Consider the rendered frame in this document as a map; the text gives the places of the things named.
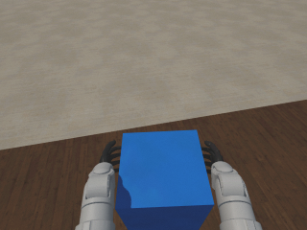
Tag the right robot forearm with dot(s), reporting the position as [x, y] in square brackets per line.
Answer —
[232, 197]

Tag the left robot hand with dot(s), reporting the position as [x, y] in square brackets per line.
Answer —
[107, 155]

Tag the right robot hand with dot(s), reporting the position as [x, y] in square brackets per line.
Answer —
[214, 156]

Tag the left robot forearm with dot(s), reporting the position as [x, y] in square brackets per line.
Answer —
[98, 199]

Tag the carton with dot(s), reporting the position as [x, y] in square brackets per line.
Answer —
[162, 181]

